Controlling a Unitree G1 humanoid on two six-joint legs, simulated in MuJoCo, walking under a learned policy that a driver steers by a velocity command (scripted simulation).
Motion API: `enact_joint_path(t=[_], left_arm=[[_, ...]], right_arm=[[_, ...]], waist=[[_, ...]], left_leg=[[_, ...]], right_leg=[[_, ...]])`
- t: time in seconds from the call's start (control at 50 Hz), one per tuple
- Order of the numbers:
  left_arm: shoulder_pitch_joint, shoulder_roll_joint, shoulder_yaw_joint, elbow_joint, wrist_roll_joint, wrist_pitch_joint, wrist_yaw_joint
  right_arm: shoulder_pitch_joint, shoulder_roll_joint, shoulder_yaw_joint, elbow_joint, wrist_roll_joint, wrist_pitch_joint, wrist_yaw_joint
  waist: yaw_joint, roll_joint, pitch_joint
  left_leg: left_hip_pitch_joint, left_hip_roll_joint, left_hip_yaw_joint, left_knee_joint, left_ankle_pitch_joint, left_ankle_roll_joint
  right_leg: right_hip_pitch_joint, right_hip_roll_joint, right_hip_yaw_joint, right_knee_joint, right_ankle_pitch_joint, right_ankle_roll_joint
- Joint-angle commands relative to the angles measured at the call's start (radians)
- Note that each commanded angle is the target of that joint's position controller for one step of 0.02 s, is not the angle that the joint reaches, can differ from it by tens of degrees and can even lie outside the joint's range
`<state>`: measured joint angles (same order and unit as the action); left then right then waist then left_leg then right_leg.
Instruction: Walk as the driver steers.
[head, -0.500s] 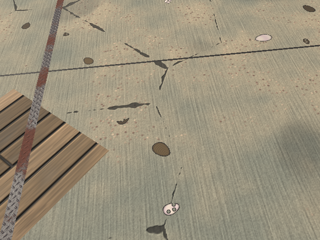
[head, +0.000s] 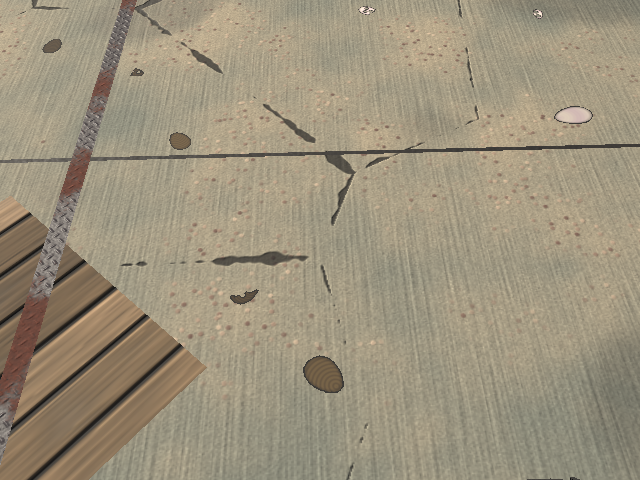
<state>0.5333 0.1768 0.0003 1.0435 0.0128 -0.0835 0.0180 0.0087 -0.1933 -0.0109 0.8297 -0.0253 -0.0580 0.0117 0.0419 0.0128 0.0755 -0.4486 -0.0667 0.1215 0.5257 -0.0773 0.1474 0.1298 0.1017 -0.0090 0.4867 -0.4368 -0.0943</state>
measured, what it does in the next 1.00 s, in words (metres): walks ahead: right foot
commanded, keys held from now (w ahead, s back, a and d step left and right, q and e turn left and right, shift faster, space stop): w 1.00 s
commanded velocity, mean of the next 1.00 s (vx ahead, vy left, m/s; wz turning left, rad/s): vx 0.50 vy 0.00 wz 0.00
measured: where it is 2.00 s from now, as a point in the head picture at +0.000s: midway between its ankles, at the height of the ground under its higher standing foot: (349, 224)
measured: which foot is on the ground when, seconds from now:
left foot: down 0.00-0.56, up 0.58-1.00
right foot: down 0.00-0.00, up 0.02-0.54, down 0.56-1.00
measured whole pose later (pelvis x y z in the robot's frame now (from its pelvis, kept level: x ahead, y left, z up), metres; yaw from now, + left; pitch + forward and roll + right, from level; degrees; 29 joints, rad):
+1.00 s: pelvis +0.53 -0.04 +0.03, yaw +1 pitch +0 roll -1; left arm 0.49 0.17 0.02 1.07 0.02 -0.10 0.00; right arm 0.03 -0.19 -0.02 0.89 -0.02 -0.04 0.03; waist 0.07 0.03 0.05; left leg -0.60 0.07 0.06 0.66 -0.03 0.05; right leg 0.08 0.09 -0.08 0.18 -0.26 -0.08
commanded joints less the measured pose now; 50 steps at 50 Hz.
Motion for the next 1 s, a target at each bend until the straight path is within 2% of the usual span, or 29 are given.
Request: enact_joint_path(t=[0.02,0.04,0.06,0.08,0.1,0.12,0.14,0.18,0.22,0.26,0.34,0.42,0.46,0.5,0.52,0.54,0.56,0.58,0.6,0.62,0.64,0.66,0.68,0.7,0.74,0.78,0.86,0.92,1.0], left_arm=[[0.078,0.057,0.018,-0.080,-0.019,-0.007,-0.010],[0.006,0.144,0.033,-0.089,0.007,-0.005,-0.009],[-0.093,0.159,0.041,-0.117,0.010,-0.008,-0.016],[-0.129,0.144,0.041,-0.123,0.012,-0.008,-0.020],[-0.139,0.128,0.041,-0.126,0.019,0.002,-0.024],[-0.114,0.095,0.034,-0.116,0.026,0.016,-0.031],[-0.106,0.074,0.031,-0.112,0.027,0.026,-0.037],[-0.155,0.073,0.032,-0.131,0.026,0.037,-0.043],[-0.262,0.087,0.034,-0.167,0.024,0.042,-0.046],[-0.360,0.092,0.033,-0.197,0.018,0.044,-0.047],[-0.502,0.076,0.024,-0.234,0.008,0.042,-0.050],[-0.610,0.080,0.021,-0.267,0.008,0.037,-0.048],[-0.630,0.088,0.023,-0.281,0.007,0.029,-0.047],[-0.557,0.102,0.032,-0.264,0.008,0.019,-0.040],[-0.450,0.118,0.042,-0.229,0.009,0.013,-0.033],[-0.275,0.143,0.057,-0.169,0.017,0.003,-0.023],[-0.092,0.216,0.081,-0.128,0.043,-0.005,-0.010],[-0.024,0.311,0.106,-0.117,0.054,0.000,-0.011],[-0.077,0.246,0.099,-0.114,0.010,0.014,-0.023],[-0.194,0.200,0.084,-0.127,-0.001,0.012,-0.027],[-0.253,0.145,0.072,-0.132,0.001,0.004,-0.032],[-0.266,0.114,0.063,-0.122,0.003,-0.004,-0.030],[-0.262,0.081,0.052,-0.103,0.001,-0.009,-0.026],[-0.237,0.075,0.049,-0.088,0.002,-0.016,-0.025],[-0.185,0.101,0.053,-0.059,-0.004,-0.028,-0.023],[-0.150,0.122,0.055,-0.045,-0.003,-0.030,-0.022],[-0.083,0.114,0.046,-0.025,-0.004,-0.027,-0.022],[-0.023,0.123,0.044,-0.006,-0.002,-0.027,-0.018],[0.027,0.131,0.045,0.021,0.011,-0.019,-0.005]], right_arm=[[0.467,-0.253,-0.082,0.091,-0.017,0.006,-0.017],[0.363,-0.215,-0.081,0.080,0.022,0.007,-0.004],[0.278,-0.152,-0.065,0.066,0.025,0.001,0.000],[0.252,-0.101,-0.053,0.075,0.019,-0.008,0.003],[0.258,-0.075,-0.042,0.090,0.012,-0.021,0.000],[0.269,-0.062,-0.035,0.108,0.011,-0.031,-0.004],[0.296,-0.068,-0.034,0.124,0.012,-0.042,-0.006],[0.340,-0.098,-0.039,0.150,0.017,-0.054,-0.004],[0.376,-0.114,-0.039,0.164,0.019,-0.055,-0.002],[0.420,-0.110,-0.034,0.176,0.022,-0.052,-0.002],[0.507,-0.107,-0.026,0.202,0.020,-0.049,-0.009],[0.568,-0.112,-0.022,0.226,0.006,-0.043,-0.020],[0.569,-0.124,-0.025,0.236,-0.001,-0.040,-0.027],[0.529,-0.138,-0.028,0.235,-0.002,-0.039,-0.033],[0.515,-0.147,-0.030,0.237,-0.001,-0.038,-0.033],[0.493,-0.149,-0.029,0.233,0.006,-0.036,-0.030],[0.476,-0.125,-0.020,0.202,0.017,-0.041,-0.027],[0.599,-0.014,0.000,0.187,0.055,-0.039,-0.017],[0.541,-0.132,-0.032,0.200,0.025,-0.037,-0.021],[0.445,-0.130,-0.037,0.162,0.019,-0.041,-0.018],[0.393,-0.112,-0.035,0.149,0.017,-0.044,-0.014],[0.377,-0.099,-0.038,0.149,0.007,-0.035,-0.011],[0.395,-0.075,-0.035,0.151,-0.007,-0.019,-0.004],[0.406,-0.054,-0.033,0.156,-0.011,-0.007,0.003],[0.380,-0.045,-0.034,0.143,-0.014,0.007,0.013],[0.290,-0.053,-0.035,0.110,-0.014,0.015,0.018],[0.101,-0.054,-0.027,0.047,-0.001,0.015,0.020],[0.004,-0.047,-0.018,0.020,0.005,0.013,0.019],[-0.081,-0.066,-0.021,-0.016,0.004,0.004,0.016]], waist=[[-0.126,0.203,-0.344],[-0.124,0.053,-0.224],[-0.098,0.015,-0.094],[-0.064,-0.041,-0.004],[-0.034,-0.047,0.011],[-0.008,-0.033,0.007],[0.000,-0.017,0.001],[0.003,0.002,0.009],[-0.015,0.011,0.032],[-0.043,0.016,0.041],[-0.093,0.042,0.031],[-0.126,0.054,0.036],[-0.117,0.060,0.040],[-0.065,0.070,0.010],[-0.020,0.074,-0.042],[0.055,0.050,-0.130],[0.121,-0.008,-0.250],[0.074,-0.242,-0.388],[0.072,-0.094,-0.342],[0.023,-0.080,-0.174],[-0.001,-0.040,-0.102],[-0.031,-0.039,-0.060],[-0.061,-0.056,-0.049],[-0.072,-0.062,-0.051],[-0.085,-0.062,-0.040],[-0.077,-0.065,-0.009],[-0.036,-0.069,0.025],[-0.005,-0.078,0.028],[0.013,-0.080,0.046]], left_leg=[[0.776,0.476,-0.827,-0.169,-0.178,0.255],[0.637,0.437,-0.792,-0.269,-0.340,0.255],[0.494,0.408,-0.665,-0.319,-0.385,0.227],[0.357,0.368,-0.574,-0.364,-0.300,0.189],[0.281,0.324,-0.495,-0.375,-0.206,0.151],[0.233,0.291,-0.428,-0.391,-0.138,0.125],[0.216,0.276,-0.383,-0.398,-0.069,0.119],[0.209,0.254,-0.314,-0.419,0.000,0.112],[0.231,0.235,-0.272,-0.443,0.029,0.095],[0.277,0.216,-0.238,-0.440,0.113,0.067],[0.376,0.203,-0.197,-0.412,0.234,0.023],[0.529,0.239,-0.200,-0.355,0.346,0.040],[0.588,0.270,-0.204,-0.315,0.421,0.052],[0.588,0.277,-0.181,-0.220,0.633,0.035],[0.577,0.268,-0.169,-0.107,0.746,0.022],[0.505,0.235,-0.135,0.076,0.721,0.003],[0.291,0.196,-0.110,0.343,0.421,-0.014],[-0.083,0.009,-0.042,0.741,-0.333,-0.065],[-0.180,0.025,-0.170,0.828,-0.407,-0.048],[-0.217,0.078,-0.177,0.800,-0.309,-0.043],[-0.185,0.109,-0.174,0.745,-0.245,-0.046],[-0.142,0.133,-0.172,0.693,-0.221,-0.052],[-0.091,0.146,-0.167,0.651,-0.209,-0.064],[-0.065,0.144,-0.157,0.630,-0.202,-0.072],[-0.087,0.149,-0.135,0.593,-0.174,-0.086],[-0.153,0.166,-0.116,0.529,-0.102,-0.101],[-0.193,0.165,-0.079,0.311,0.037,-0.120],[-0.172,0.142,-0.054,0.180,0.088,-0.113],[-0.193,0.124,-0.052,0.090,0.027,-0.083]], right_leg=[[-0.654,0.014,0.018,0.959,-0.077,0.016],[-0.746,-0.054,0.084,0.957,0.016,-0.012],[-0.765,-0.098,0.079,0.907,0.092,-0.018],[-0.729,-0.131,0.074,0.834,0.120,-0.018],[-0.677,-0.159,0.082,0.773,0.136,-0.010],[-0.625,-0.170,0.074,0.733,0.146,0.003],[-0.607,-0.174,0.061,0.704,0.155,0.013],[-0.646,-0.194,0.034,0.641,0.205,0.031],[-0.726,-0.216,0.009,0.556,0.291,0.048],[-0.777,-0.220,-0.014,0.451,0.373,0.062],[-0.776,-0.190,-0.051,0.265,0.475,0.070],[-0.799,-0.156,-0.067,0.154,0.431,0.055],[-0.785,-0.143,-0.066,0.113,0.364,0.033],[-0.648,-0.101,-0.081,0.057,0.280,-0.003],[-0.514,-0.067,-0.090,0.025,0.261,-0.024],[-0.295,-0.059,-0.089,-0.036,0.311,-0.054],[-0.017,-0.238,0.100,-0.036,0.239,-0.108],[0.267,-0.545,0.594,-0.106,0.212,-0.268],[0.188,-0.507,0.672,-0.191,0.160,-0.261],[0.033,-0.467,0.497,-0.221,0.180,-0.224],[-0.094,-0.424,0.394,-0.260,0.282,-0.194],[-0.180,-0.377,0.311,-0.282,0.352,-0.158],[-0.243,-0.339,0.245,-0.302,0.396,-0.130],[-0.265,-0.326,0.211,-0.312,0.440,-0.123],[-0.279,-0.309,0.163,-0.331,0.508,-0.126],[-0.281,-0.297,0.131,-0.360,0.506,-0.124],[-0.253,-0.265,0.078,-0.375,0.568,-0.102],[-0.188,-0.272,0.062,-0.367,0.611,-0.094],[-0.047,-0.322,0.070,-0.320,0.684,-0.107]])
